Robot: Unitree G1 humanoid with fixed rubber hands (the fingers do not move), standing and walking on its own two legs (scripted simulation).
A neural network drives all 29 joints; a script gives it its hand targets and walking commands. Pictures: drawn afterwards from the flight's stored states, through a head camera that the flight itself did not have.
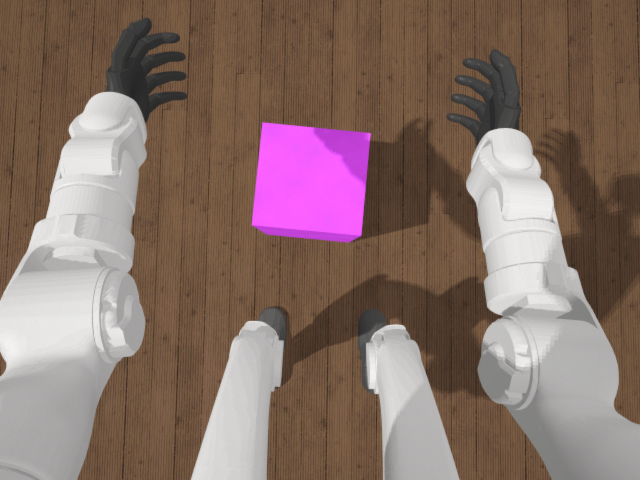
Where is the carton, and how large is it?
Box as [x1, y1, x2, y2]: [252, 122, 370, 242]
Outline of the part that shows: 262,122 252,225 267,234 348,242 359,236 361,233 370,133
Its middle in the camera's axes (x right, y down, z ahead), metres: -0.01 -0.12 +0.86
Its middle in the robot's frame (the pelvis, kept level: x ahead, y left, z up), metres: +0.50 +0.03 -0.52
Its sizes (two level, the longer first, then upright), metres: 0.210 0.200 0.250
